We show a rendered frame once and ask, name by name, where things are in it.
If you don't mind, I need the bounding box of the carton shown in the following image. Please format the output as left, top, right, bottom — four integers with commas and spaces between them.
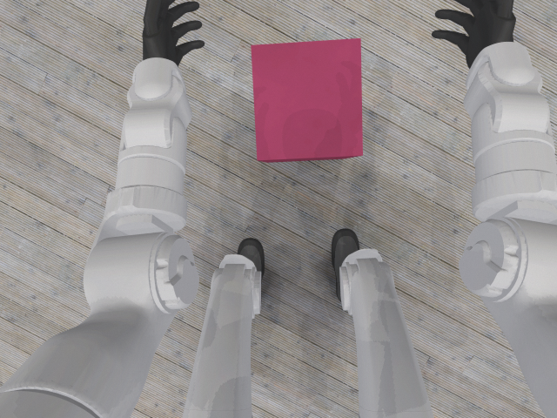
251, 38, 363, 163

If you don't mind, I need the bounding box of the right robot foot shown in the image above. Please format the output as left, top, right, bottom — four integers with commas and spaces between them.
332, 228, 359, 302

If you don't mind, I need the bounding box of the right robot forearm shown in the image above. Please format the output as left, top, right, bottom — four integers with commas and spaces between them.
463, 42, 557, 225

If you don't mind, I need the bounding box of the left robot forearm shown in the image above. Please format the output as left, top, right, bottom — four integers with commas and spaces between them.
84, 57, 192, 303

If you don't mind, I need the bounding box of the robot right upper arm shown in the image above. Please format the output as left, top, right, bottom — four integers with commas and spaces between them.
459, 216, 557, 418

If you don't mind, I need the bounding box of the robot left shin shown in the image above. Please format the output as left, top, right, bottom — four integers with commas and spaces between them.
211, 254, 255, 285

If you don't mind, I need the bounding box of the robot right hand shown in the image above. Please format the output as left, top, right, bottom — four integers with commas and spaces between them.
432, 0, 516, 69

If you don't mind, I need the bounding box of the robot left upper arm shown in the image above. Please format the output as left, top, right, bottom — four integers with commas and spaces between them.
0, 232, 199, 418

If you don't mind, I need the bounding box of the robot left hand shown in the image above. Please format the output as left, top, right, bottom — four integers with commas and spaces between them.
142, 0, 205, 66

